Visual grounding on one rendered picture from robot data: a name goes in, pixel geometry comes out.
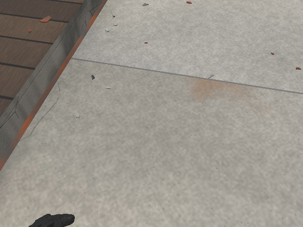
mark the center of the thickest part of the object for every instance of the left robot hand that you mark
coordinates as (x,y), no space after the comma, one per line
(59,220)

